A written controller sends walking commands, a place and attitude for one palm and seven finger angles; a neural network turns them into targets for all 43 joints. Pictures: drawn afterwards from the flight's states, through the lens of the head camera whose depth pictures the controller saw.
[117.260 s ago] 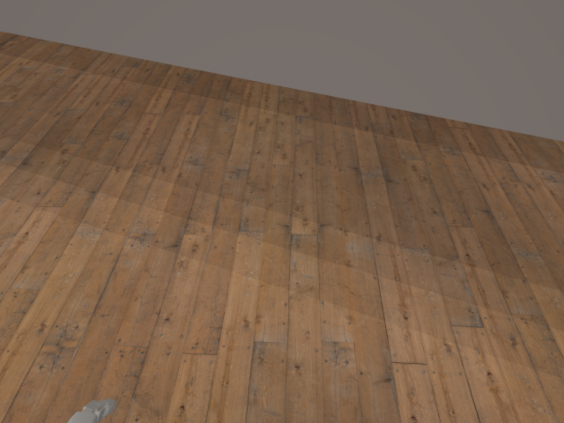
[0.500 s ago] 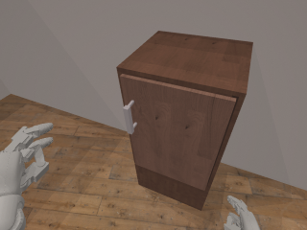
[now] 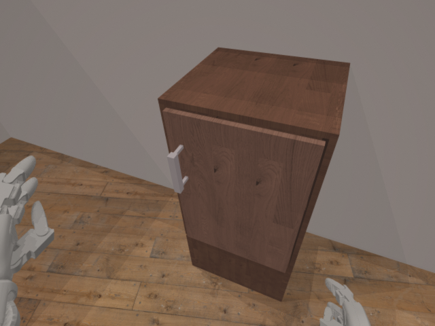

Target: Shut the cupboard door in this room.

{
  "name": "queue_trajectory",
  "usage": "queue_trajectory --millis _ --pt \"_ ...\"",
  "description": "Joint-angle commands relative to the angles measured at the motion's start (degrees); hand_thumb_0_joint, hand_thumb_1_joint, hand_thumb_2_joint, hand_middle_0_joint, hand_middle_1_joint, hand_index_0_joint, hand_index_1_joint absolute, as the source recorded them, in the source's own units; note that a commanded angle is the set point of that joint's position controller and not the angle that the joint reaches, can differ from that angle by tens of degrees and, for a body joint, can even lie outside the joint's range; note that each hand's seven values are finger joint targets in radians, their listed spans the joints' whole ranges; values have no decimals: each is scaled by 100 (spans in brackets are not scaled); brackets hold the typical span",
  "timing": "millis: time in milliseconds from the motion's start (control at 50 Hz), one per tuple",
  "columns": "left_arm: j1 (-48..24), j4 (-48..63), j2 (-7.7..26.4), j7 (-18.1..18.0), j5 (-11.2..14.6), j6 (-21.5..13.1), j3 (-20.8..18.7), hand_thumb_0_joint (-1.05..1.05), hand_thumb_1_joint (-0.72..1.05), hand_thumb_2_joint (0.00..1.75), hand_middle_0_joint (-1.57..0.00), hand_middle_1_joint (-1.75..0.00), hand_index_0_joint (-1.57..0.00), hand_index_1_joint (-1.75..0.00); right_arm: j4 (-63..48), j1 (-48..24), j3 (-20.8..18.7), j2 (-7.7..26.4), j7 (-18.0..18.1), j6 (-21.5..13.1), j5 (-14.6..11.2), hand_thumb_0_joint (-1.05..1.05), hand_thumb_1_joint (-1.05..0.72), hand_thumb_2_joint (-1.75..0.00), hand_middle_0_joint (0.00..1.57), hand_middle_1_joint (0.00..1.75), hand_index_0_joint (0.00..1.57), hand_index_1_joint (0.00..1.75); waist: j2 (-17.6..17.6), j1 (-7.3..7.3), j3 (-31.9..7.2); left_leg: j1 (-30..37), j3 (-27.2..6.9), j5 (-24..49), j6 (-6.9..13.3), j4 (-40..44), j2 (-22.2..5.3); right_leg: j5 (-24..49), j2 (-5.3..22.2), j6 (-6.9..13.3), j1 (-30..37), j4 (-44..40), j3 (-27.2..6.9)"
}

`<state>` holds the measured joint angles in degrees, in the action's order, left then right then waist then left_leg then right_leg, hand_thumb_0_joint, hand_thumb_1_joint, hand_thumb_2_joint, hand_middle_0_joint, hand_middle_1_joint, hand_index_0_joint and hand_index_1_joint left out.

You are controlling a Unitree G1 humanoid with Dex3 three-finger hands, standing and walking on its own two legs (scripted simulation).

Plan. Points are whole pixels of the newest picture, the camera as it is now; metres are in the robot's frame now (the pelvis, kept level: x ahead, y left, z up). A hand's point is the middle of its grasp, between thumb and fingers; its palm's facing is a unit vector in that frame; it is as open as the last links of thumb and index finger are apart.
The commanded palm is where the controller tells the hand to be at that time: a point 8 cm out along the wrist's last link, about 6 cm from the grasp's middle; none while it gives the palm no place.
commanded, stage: step back with the hand held close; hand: left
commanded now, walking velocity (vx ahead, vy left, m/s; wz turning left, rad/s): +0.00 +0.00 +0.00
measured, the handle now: (179, 169) +0.54 +0.18 -0.04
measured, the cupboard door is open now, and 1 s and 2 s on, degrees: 0 0 0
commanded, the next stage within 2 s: stop stepping back and stand still in 1.36 s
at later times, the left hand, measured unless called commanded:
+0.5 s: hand (38, 243) +0.17 +0.27 +0.16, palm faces +0.38 -0.79 -0.48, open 7.4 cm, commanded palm +0.12 +0.31 +0.17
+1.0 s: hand out of the picture +0.08 +0.28 +0.16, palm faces +0.47 -0.76 -0.45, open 7.4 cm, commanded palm +0.02 +0.32 +0.17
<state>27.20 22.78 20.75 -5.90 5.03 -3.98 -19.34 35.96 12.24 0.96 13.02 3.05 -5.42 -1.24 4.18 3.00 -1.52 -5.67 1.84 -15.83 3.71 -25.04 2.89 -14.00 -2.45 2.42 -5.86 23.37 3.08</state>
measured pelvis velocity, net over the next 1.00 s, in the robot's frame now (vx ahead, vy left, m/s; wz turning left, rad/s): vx -0.11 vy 0.01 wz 0.04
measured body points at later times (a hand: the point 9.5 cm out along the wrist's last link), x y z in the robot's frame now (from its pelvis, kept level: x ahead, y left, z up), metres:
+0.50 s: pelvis -0.03 +0.01 -0.01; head -0.04 +0.00 +0.44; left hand +0.15 +0.31 +0.19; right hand +0.13 -0.25 -0.09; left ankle -0.02 +0.07 -0.74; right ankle -0.01 -0.09 -0.74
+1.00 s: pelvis -0.11 +0.01 -0.02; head -0.10 +0.02 +0.43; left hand +0.05 +0.32 +0.18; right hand +0.06 -0.23 -0.10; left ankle -0.02 +0.07 -0.74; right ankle -0.04 -0.10 -0.74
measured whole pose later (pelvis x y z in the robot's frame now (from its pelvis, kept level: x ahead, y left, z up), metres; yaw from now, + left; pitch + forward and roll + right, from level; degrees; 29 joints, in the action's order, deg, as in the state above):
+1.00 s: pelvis -0.11 +0.01 -0.02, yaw +2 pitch +0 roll -2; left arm 30.2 28.9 22.5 -8.3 1.3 -13.2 -25.0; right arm 33.3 13.5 -0.7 13.1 3.9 -2.3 0.1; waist 0.6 -0.3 -0.6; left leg -26.8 2.8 -14.6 5.0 -37.7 2.3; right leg -12.3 -4.3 0.4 -23.2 34.9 -2.4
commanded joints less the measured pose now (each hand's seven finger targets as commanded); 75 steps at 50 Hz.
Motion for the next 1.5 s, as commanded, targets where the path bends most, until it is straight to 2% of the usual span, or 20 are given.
queue_trajectory --millis 0,20,40,80,140,220,340,480,700,820,900,980,1120,1160,1200,1300,1360,1400,1420,1480 --pt "-425 798 939 -65 8 -319 -648 0 90 90 -20 -30 -20 -30 -957 -797 -211 611 24 -224 -39 0 -90 -90 20 30 20 30 -160 28 85 -394 -390 1352 -306 414 -473 957 298 -70 -29 -297 -323" --pt "-360 752 908 -46 20 -318 -628 0 90 90 -20 -30 -20 -30 -963 -814 -231 628 37 -231 -39 0 -90 -90 20 30 20 30 -243 41 76 -396 -379 1376 -279 400 -472 1002 287 -76 -23 -330 -330" --pt "-983 1200 1540 -131 -54 -562 -1268 0 90 90 -20 -30 -20 -30 -1146 -731 -339 832 78 -112 -11 0 -90 -90 20 30 20 30 -61 -199 2 -720 -578 835 -124 127 -589 1202 669 -19 -244 -499 -1088" --pt "-390 811 1062 -103 -41 -664 -826 0 90 90 -20 -30 -20 -30 -1025 -705 -326 736 50 -3 7 0 -90 -90 20 30 20 30 -293 -259 -193 -542 -519 565 -96 -211 -501 1019 1031 78 -571 -669 -1390" --pt "-253 1033 1095 -157 -76 -818 -804 0 90 90 -20 -30 -20 -30 -1042 -686 -351 727 54 89 12 0 -90 -90 20 30 20 30 -344 -283 -469 -617 -583 711 -151 -320 -536 1083 1201 201 -549 -499 -1371" --pt "-35 1406 1424 -256 -59 -888 -1102 0 90 90 -20 -30 -20 -30 -1152 -748 -386 787 136 212 16 0 -90 -90 20 30 20 30 4 -259 -825 -692 -677 1738 -188 -109 -701 1999 950 70 -252 142 -1028" --pt "393 1339 1469 -286 -15 -787 -1269 0 90 90 -20 -30 -20 -30 -1347 -672 -421 747 216 480 -30 0 -90 -90 20 30 20 30 -256 -274 -1059 -961 -701 2793 -240 -192 -867 2875 766 -49 29 702 -896" --pt "485 1221 1329 -315 -73 -764 -1092 0 90 90 -20 -30 -20 -30 -1383 -649 -415 812 234 527 -28 0 -90 -90 20 30 20 30 -272 -295 -590 -1857 -917 901 -52 184 -969 1456 651 -119 -186 583 -1056" --pt "-450 1563 1300 -368 -470 -1038 -1199 0 90 90 -20 -30 -20 -30 -1392 -541 -428 911 322 222 102 0 -90 -90 20 30 20 30 466 -313 -40 -4519 -1692 -2932 451 1436 -1604 345 -6 -368 1085 1908 -670" --pt "57 1544 1320 -316 -379 -1213 -1333 0 90 90 -20 -30 -20 -30 -1304 -418 -484 906 219 82 95 0 -90 -90 20 30 20 30 -192 -355 -396 -3628 -1314 -2047 265 560 -1116 788 175 -164 414 1298 -1286" --pt "-109 1791 1263 -342 -393 -1296 -1220 0 90 90 -20 -30 -20 -30 -1224 -433 -488 859 153 21 106 0 -90 -90 20 30 20 30 -307 -393 -351 -3370 -1100 -1991 172 -20 -887 4 509 -10 -307 782 -1786" --pt "-115 1887 1411 -417 -337 -1358 -1311 0 90 90 -20 -30 -20 -30 -1139 -438 -465 783 155 -25 129 0 -90 -90 20 30 20 30 -383 -416 -459 -2832 -1072 -1405 68 -139 -833 -1 557 6 -832 594 -1735" --pt "-85 1744 1467 -360 -401 -1462 -1644 0 90 90 -20 -30 -20 -30 -1096 -613 -534 887 215 -114 165 0 -90 -90 20 30 20 30 738 -311 -528 -4638 -1846 -2802 464 1383 -1896 357 -310 -347 906 2477 -764" --pt "-195 1666 1360 -309 -440 -1449 -1563 0 90 90 -20 -30 -20 -30 -1087 -580 -558 879 203 -136 170 0 -90 -90 20 30 20 30 601 -338 -353 -4862 -1873 -3130 525 1495 -2138 -181 -387 -376 915 2885 -712" --pt "-142 1598 1290 -261 -425 -1436 -1505 0 90 90 -20 -30 -20 -30 -1076 -585 -557 849 174 -160 188 0 -90 -90 20 30 20 30 465 -337 -169 -4705 -1804 -3025 485 1467 -2146 -501 -408 -336 711 2747 -614" --pt "76 1947 1272 -218 -142 -1547 -1370 0 90 90 -20 -30 -20 -30 -860 -604 -526 693 70 -336 185 0 -90 -90 20 30 20 30 518 -308 -587 -2172 -1201 -1680 -69 1041 -1873 -1076 -132 -124 -769 804 -468" --pt "-147 2310 1360 -306 -131 -1710 -1285 0 90 90 -20 -30 -20 -30 -716 -577 -462 525 26 -340 169 0 -90 -90 20 30 20 30 -144 -325 -1283 -553 -360 596 -374 -320 -1259 270 636 59 -1639 -185 -1541" --pt "-573 2471 1448 -385 -173 -1717 -1136 0 90 90 -20 -30 -20 -30 -667 -661 -495 430 67 -356 48 0 -90 -90 20 30 20 30 -905 -430 -1780 200 180 1576 -450 -958 -782 2373 931 -345 -1761 -97 -1617" --pt "-489 2511 1784 -437 -186 -1654 -1442 0 90 90 -20 -30 -20 -30 -716 -731 -519 467 118 -355 49 0 -90 -90 20 30 20 30 -967 -412 -1839 316 187 1416 -411 -1078 -730 2656 985 -468 -1863 -138 -1636" --pt "78 1996 1673 -435 -172 -1469 -1402 0 90 90 -20 -30 -20 -30 -852 -758 -409 463 183 -246 72 0 -90 -90 20 30 20 30 -383 -432 -1263 -91 101 1209 -364 -1000 -697 1774 959 -390 -1861 -164 -1490"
